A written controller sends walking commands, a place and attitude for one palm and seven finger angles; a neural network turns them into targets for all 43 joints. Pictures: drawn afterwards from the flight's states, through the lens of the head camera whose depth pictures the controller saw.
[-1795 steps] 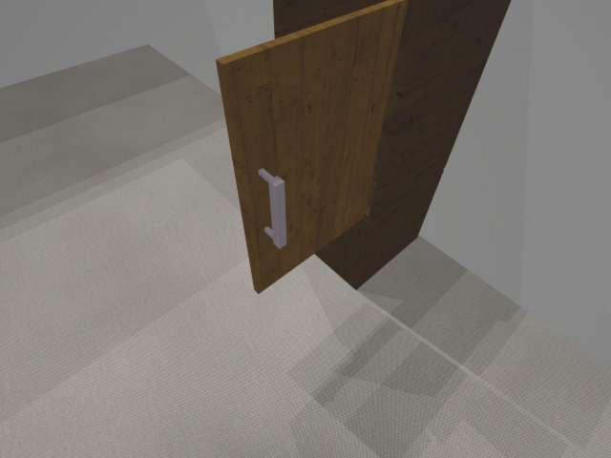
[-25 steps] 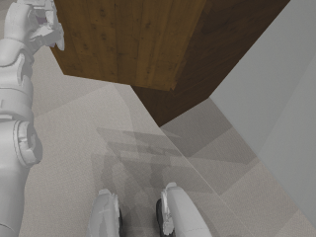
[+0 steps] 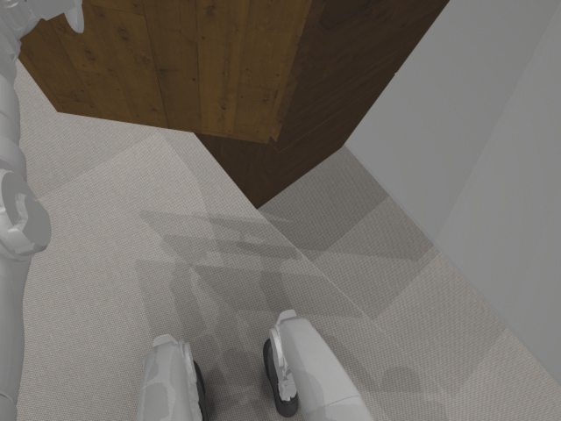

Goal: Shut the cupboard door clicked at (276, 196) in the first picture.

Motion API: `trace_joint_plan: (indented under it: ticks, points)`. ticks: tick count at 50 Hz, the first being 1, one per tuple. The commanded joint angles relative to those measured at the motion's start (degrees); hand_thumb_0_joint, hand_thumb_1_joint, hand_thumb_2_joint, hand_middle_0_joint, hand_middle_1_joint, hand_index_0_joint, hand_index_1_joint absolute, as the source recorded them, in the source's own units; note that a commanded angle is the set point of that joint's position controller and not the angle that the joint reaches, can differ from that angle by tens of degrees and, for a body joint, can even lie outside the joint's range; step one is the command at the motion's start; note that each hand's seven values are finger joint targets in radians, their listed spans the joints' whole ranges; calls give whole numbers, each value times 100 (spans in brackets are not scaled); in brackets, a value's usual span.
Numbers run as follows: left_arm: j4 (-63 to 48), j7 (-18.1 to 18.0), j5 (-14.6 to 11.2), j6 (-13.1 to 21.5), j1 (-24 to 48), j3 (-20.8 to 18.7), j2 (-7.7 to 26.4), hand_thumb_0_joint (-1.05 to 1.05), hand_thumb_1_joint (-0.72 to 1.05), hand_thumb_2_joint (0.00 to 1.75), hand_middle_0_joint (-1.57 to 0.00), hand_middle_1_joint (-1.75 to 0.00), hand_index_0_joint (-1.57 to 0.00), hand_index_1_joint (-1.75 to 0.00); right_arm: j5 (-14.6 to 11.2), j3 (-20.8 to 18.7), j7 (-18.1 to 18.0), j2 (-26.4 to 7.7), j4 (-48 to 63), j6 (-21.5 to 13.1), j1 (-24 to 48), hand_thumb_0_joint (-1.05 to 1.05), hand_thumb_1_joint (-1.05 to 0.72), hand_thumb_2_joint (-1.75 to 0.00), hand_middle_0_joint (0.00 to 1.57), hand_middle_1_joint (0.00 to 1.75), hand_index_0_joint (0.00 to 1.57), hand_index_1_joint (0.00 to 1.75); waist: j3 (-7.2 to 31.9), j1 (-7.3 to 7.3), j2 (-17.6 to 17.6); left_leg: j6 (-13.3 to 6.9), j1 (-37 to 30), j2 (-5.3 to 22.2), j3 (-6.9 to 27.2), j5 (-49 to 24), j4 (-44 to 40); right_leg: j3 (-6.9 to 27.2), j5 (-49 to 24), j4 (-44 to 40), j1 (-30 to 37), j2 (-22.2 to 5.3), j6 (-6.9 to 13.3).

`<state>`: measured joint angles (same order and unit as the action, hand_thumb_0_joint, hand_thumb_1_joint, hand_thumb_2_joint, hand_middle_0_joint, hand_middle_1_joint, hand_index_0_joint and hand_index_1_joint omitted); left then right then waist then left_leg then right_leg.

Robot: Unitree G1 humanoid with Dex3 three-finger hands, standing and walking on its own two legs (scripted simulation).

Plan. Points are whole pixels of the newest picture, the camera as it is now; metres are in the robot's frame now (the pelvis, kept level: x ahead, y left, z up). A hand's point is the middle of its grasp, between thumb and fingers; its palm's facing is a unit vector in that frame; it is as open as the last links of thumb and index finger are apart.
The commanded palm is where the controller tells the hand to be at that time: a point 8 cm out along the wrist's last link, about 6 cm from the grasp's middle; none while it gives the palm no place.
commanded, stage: pull the fist back off the door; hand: left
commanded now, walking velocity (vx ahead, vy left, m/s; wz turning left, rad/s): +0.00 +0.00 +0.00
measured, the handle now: out of the picture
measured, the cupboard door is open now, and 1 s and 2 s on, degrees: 46 44 44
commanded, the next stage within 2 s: draw the hand back to the body in 0.84 s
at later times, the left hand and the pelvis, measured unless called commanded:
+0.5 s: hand (62, 27) +0.56 +0.14 +0.11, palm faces +0.14 -0.99 -0.03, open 3.1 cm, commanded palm +0.51 +0.17 +0.10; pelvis +0.02 -0.02 +0.04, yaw +2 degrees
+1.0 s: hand (93, 70) +0.51 +0.12 +0.11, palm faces +0.14 -0.99 -0.05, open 3.1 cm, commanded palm +0.46 +0.17 +0.11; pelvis +0.01 -0.02 +0.04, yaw +4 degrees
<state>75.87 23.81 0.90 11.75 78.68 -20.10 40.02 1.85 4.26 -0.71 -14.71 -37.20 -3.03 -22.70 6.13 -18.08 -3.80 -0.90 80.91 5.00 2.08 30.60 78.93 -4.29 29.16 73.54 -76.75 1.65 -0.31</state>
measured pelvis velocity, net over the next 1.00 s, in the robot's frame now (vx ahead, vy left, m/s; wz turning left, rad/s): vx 0.01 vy -0.02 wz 0.07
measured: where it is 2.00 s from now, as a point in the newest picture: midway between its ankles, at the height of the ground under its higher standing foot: (240, 402)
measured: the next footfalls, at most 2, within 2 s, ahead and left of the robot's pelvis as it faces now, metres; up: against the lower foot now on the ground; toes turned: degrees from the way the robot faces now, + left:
none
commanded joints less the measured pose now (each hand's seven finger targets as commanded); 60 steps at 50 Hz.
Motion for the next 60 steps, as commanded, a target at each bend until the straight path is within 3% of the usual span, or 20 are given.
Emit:
trace_joint_plan:
  ticks: [1, 4, 6, 10, 14, 20, 22, 24, 25, 29, 31, 36, 41, 43, 48, 50, 52, 54, 57, 60]
  points:
    - [-1292, -1755, -335, 181, 1939, -1067, 918, 0, 90, 90, -130, -150, -130, -150, 188, -413, 207, -1081, 371, 6, -1604, 0, -90, -90, 20, 30, 20, 30, 3874, 291, -1152, -73, -3280, -117, 391, -2685, -849, 24, -1774, -862, 1435, 157, 139]
    - [-1872, -2929, 255, 500, 1939, -770, 455, 0, 90, 90, -130, -150, -130, -150, 334, -503, 441, -996, 380, 85, -1651, 0, -90, -90, 20, 30, 20, 30, 3766, 271, -1129, -63, -3212, -131, 265, -2586, -881, 59, -1800, -918, 1572, 148, 87]
    - [-2124, -3093, 622, 830, 2124, -474, 376, 0, 90, 90, -130, -150, -130, -150, 349, -598, 530, -1018, 280, 152, -1694, 0, -90, -90, 20, 30, 20, 30, 3958, 157, -1117, -56, -3421, -146, 273, -2601, -916, 115, -1875, -970, 1716, 148, 99]
    - [-2270, -2661, 361, 1107, 2121, -476, 402, 0, 90, 90, -130, -150, -130, -150, 267, -665, 492, -1035, 183, 224, -1668, 0, -90, -90, 20, 30, 20, 30, 4222, 189, -1007, -70, -3513, -247, 168, -2459, -1125, 256, -2195, -1216, 2442, 144, 101]
    - [-2000, -2458, 127, 1153, 1344, -509, 225, 0, 90, 90, -130, -150, -130, -150, 189, -651, 429, -958, 207, 272, -1550, 0, -90, -90, 20, 30, 20, 30, 3806, 360, -808, -81, -3397, -291, 36, -2282, -1335, 296, -2244, -1431, 2789, 135, 80]
    - [-1965, -2463, -95, 1485, 276, -198, -593, 0, 90, 90, -130, -150, -130, -150, 184, -712, 452, -890, 284, 334, -1411, 0, -90, -90, 20, 30, 20, 30, 3281, 554, -504, -61, -3560, -360, -81, -2422, -1568, 282, -2517, -1567, 2963, 110, 104]
    - [-1874, -2449, -156, 1556, -5, 11, -961, 0, 90, 90, -130, -150, -130, -150, 155, -756, 452, -875, 282, 363, -1320, 0, -90, -90, 20, 30, 20, 30, 3008, 512, -253, -60, -3488, -374, -121, -2292, -1615, 277, -2476, -1639, 2941, 94, 78]
    - [-1920, -2461, -197, 1649, -178, 33, -1023, 0, 90, 90, -130, -150, -130, -150, 138, -786, 447, -893, 288, 399, -1251, 0, -90, -90, 20, 30, 20, 30, 2842, 571, -104, -61, -3463, -400, -141, -2138, -1696, 292, -2363, -1698, 3005, 80, 86]
    - [-2102, -2465, -230, 1733, -181, 100, -1116, 0, 90, 90, -130, -150, -130, -150, 134, -796, 443, -890, 313, 398, -1201, 0, -90, -90, 20, 30, 20, 30, 2865, 612, -297, -52, -3626, -408, -151, -2199, -1719, 294, -2391, -1685, 2951, 73, 107]
    - [-2423, -2555, -245, 2022, -191, 284, -1378, 0, 90, 90, -130, -150, -130, -150, 120, -849, 417, -862, 296, 414, -963, 0, -90, -90, 20, 30, 20, 30, 2873, 639, -254, -27, -3826, -423, -145, -2122, -1745, 286, -2276, -1670, 2879, 32, 97]
    - [-2679, -2619, -249, 2190, -296, 317, -1457, 0, 90, 90, -130, -150, -130, -150, 118, -877, 400, -857, 310, 404, -862, 0, -90, -90, 20, 30, 20, 30, 3140, 745, -377, 1, -4126, -427, -110, -2276, -1748, 263, -2312, -1600, 2860, 22, 112]
    - [-2718, -2757, -179, 2285, -444, 640, -1798, 0, 90, 90, -130, -150, -130, -150, 91, -875, 360, -844, 304, 431, -616, 0, -90, -90, 20, 30, 20, 30, 3010, 742, -314, 26, -4241, -420, -62, -2091, -1837, 218, -2053, -1598, 2696, -6, 116]
    - [-2518, -2912, -153, 2274, -359, 522, -1656, 0, 90, 90, -130, -150, -130, -150, 86, -839, 281, -829, 277, 443, -453, 0, -90, -90, 20, 30, 20, 30, 2802, 736, -47, 9, -3969, -444, -66, -1794, -1871, 254, -1884, -1633, 2767, -25, 96]
    - [-2281, -2956, -95, 2258, -62, 594, -1654, 0, 90, 90, -130, -150, -130, -150, 91, -813, 258, -837, 230, 420, -410, 0, -90, -90, 20, 30, 20, 30, 2536, 588, 138, -21, -3699, -451, -49, -1380, -1873, 277, -1529, -1706, 2633, -30, 69]
    - [-1969, -2912, -128, 2234, -212, 277, -1340, 0, 90, 90, -130, -150, -130, -150, 125, -776, 235, -837, 247, 362, -427, 0, -90, -90, 20, 30, 20, 30, 2931, 701, 122, -31, -3552, -475, -90, -1588, -1781, 333, -1790, -1602, 2906, -36, 71]
    - [-2434, -2791, -221, 2220, -894, -122, -943, 0, 90, 90, -130, -150, -130, -150, 97, -786, 242, -857, 463, 383, -432, 0, -90, -90, 20, 30, 20, 30, 3535, 1133, -33, -9, -3804, -500, -166, -1951, -1907, 381, -2210, -1572, 3533, -25, 116]
    - [-2983, -2597, -342, 2107, -1477, 2, -1104, 0, 90, 90, -130, -150, -130, -150, 8, -784, 243, -781, 620, 425, -375, 0, -90, -90, 20, 30, 20, 30, 3737, 1287, -92, 5, -4094, -490, -261, -2313, -2063, 393, -2673, -1684, 3967, -24, 103]
    - [-3543, -2441, -511, 1877, -2193, 156, -1315, 0, 90, 90, -130, -150, -130, -150, -103, -793, 239, -746, 800, 461, -343, 0, -90, -90, 20, 30, 20, 30, 3495, 1393, 162, -10, -4145, -498, -336, -2266, -2331, 381, -2768, -1959, 4410, 8, 88]
    - [-4317, -2305, -820, 1558, -2771, 266, -1433, 0, 90, 90, -130, -150, -130, -150, -254, -799, 130, -741, 911, 444, -269, 0, -90, -90, 20, 30, 20, 30, 2924, 1338, 611, -75, -4121, -504, -437, -1964, -2672, 429, -2711, -2429, 4847, 21, 24]
    - [-5143, -2249, -970, 1504, -2936, 480, -1550, 0, 90, 90, -130, -150, -130, -150, -317, -777, -2, -724, 905, 343, -132, 0, -90, -90, 20, 30, 20, 30, 2479, 1307, 503, -99, -4472, -507, -441, -1808, -2962, 437, -2489, -2755, 4940, 10, 20]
